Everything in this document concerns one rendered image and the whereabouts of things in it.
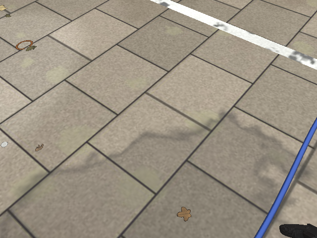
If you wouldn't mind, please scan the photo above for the right robot hand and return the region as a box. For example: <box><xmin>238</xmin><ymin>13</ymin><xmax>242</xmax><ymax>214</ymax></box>
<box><xmin>279</xmin><ymin>223</ymin><xmax>317</xmax><ymax>238</ymax></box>

